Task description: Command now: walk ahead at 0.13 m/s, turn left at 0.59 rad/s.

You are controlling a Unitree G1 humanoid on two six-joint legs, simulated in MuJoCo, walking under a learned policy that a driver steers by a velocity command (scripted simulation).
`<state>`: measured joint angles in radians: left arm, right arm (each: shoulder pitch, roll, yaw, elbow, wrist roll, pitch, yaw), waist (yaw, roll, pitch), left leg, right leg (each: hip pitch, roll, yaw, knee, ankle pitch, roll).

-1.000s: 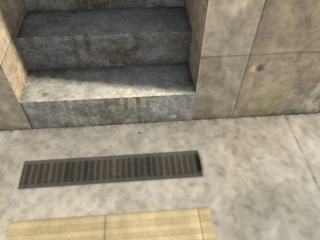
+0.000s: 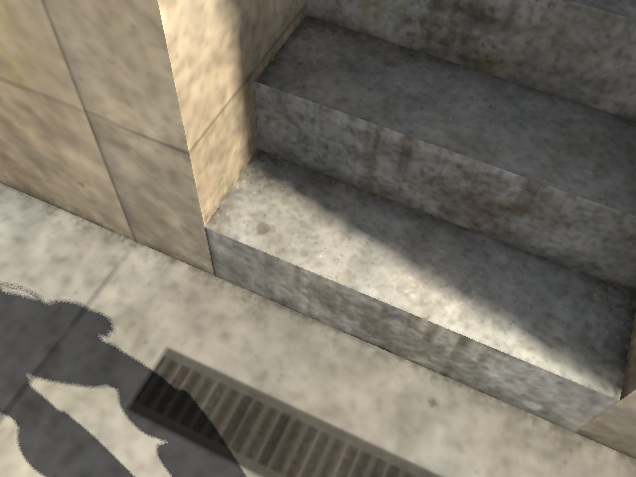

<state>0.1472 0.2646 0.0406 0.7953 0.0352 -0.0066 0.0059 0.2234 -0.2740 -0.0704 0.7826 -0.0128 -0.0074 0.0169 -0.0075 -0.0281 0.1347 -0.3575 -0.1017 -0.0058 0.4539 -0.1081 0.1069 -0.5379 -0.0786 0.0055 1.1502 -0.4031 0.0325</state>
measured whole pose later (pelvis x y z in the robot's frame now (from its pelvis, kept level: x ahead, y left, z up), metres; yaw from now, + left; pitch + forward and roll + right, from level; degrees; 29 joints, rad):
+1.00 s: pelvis +0.09 -0.06 -0.01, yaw -3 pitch +0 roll +1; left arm 0.20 0.32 0.06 0.78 0.04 0.05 -0.05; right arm 0.18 -0.32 -0.07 0.82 -0.04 -0.02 0.00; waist -0.01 0.03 0.04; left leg -0.19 0.09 0.09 0.61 -0.42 -0.01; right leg -0.25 0.01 -0.05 0.58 -0.34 -0.03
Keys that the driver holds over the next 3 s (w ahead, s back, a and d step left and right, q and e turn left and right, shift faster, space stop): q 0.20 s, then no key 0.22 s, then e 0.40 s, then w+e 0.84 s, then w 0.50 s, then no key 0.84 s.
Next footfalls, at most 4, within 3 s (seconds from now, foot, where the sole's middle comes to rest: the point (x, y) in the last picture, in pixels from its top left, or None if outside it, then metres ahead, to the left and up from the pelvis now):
0.34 right None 0.16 -0.15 -0.77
0.64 left None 0.09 0.10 -0.77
0.98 right None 0.12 -0.15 -0.77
1.44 left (323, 446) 0.44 -0.01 -0.77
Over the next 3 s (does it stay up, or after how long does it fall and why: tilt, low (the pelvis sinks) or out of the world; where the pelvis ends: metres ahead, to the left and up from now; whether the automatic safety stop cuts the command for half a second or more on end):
stays up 0.53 -0.05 0.01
